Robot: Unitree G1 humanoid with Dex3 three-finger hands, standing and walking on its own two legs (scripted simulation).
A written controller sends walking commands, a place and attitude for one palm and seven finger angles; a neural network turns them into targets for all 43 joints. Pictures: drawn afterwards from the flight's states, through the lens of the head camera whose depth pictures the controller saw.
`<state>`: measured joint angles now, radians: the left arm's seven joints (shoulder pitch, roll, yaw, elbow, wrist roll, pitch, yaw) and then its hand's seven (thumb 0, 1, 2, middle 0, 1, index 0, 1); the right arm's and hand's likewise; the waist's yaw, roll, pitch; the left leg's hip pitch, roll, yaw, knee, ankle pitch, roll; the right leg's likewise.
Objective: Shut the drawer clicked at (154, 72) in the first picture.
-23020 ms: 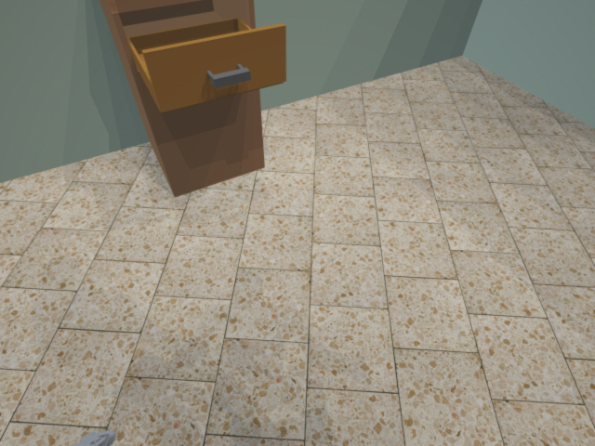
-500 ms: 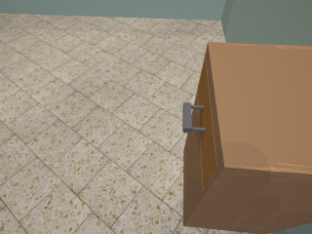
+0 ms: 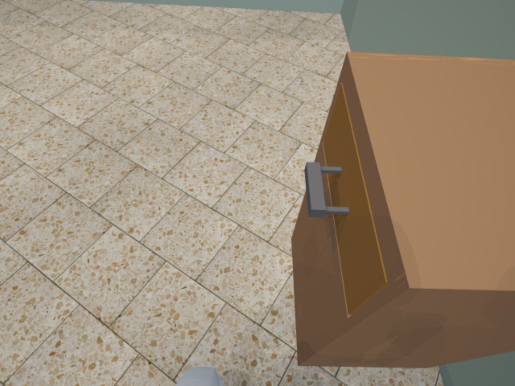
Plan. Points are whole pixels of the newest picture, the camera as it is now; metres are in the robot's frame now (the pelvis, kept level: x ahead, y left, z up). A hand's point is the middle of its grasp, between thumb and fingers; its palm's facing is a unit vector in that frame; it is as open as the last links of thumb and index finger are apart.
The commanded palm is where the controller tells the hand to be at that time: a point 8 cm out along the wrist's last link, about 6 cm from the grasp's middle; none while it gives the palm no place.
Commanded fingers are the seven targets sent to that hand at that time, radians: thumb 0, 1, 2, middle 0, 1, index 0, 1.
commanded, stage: relax the arm and regain balance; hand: left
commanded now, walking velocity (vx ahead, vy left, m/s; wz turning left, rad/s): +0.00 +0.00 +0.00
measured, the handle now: (326, 189) +0.47 -0.11 -0.03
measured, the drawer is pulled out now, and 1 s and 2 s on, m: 0.00 0.00 0.00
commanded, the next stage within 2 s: stand and wait in 0.32 s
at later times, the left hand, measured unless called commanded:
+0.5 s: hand out of the picture -0.04 +0.20 -0.14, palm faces -0.02 -0.97 -0.23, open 16.5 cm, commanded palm none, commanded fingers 0.00 -0.50 0.30 -0.15 -0.30 -0.15 -0.30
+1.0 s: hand out of the picture -0.05 +0.15 -0.14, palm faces +0.03 -0.98 -0.18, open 16.3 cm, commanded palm none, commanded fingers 0.00 -0.50 0.30 -0.15 -0.30 -0.15 -0.30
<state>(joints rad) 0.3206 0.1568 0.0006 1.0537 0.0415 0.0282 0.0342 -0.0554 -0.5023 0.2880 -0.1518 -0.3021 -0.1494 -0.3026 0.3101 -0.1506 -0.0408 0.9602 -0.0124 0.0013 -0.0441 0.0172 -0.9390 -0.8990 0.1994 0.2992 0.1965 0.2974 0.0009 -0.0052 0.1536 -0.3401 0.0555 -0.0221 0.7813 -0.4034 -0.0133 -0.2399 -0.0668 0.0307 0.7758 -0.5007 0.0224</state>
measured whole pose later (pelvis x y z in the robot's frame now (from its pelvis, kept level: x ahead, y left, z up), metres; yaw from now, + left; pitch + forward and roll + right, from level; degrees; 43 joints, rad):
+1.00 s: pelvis -0.01 +0.00 +0.03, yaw +0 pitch -1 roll +0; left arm 0.33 0.11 -0.01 1.12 0.02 -0.01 0.04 -0.02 -0.49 0.30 -0.15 -0.30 -0.15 -0.30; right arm 0.29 -0.12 -0.02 1.11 -0.01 0.01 -0.03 0.00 -0.92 -0.90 0.20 0.30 0.20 0.30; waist 0.01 0.02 0.10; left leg -0.22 0.02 -0.01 0.49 -0.24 -0.02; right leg -0.16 -0.04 0.00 0.48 -0.30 0.03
